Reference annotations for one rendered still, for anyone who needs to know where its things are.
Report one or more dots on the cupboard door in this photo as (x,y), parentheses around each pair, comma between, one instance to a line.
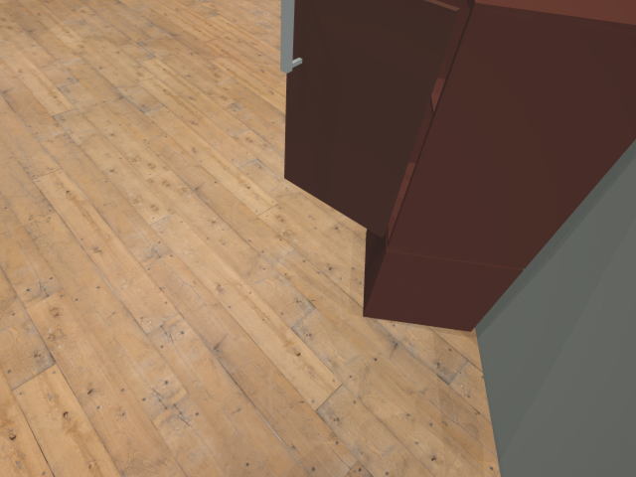
(355,105)

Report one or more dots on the handle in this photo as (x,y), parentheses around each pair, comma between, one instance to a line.
(286,37)

